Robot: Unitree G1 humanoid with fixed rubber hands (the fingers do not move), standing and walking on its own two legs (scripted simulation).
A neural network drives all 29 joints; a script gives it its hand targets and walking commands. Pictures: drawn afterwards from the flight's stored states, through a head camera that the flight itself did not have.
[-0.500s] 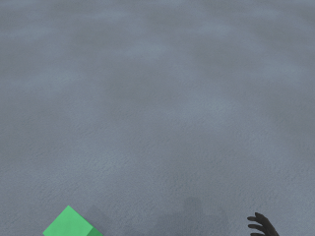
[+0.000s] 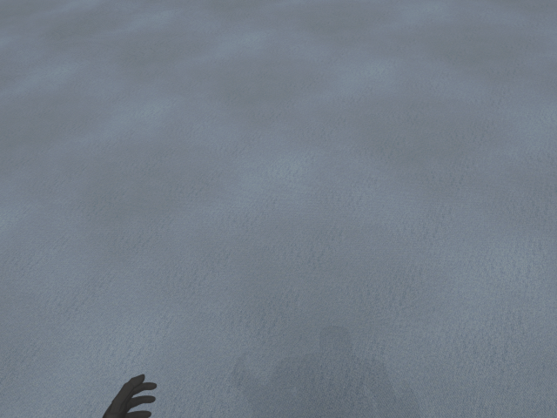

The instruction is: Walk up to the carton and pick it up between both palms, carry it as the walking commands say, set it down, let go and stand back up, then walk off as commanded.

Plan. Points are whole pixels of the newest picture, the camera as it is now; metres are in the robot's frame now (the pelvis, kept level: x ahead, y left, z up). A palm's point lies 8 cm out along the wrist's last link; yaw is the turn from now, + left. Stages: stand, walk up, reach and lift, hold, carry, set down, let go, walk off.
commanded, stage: walk off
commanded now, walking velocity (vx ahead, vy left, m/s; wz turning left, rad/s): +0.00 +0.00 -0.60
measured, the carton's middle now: out of the picture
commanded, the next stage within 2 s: none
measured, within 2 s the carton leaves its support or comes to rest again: neither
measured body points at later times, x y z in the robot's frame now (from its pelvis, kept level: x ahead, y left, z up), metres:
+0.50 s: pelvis +0.00 +0.04 +0.01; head +0.04 +0.06 +0.45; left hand +0.16 +0.29 -0.13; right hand +0.07 -0.25 -0.08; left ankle +0.03 +0.14 -0.73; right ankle -0.05 -0.08 -0.66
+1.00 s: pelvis -0.03 +0.01 +0.01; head -0.02 -0.04 +0.45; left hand +0.24 +0.15 -0.09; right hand -0.12 -0.28 -0.13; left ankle +0.05 +0.15 -0.66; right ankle -0.08 -0.07 -0.73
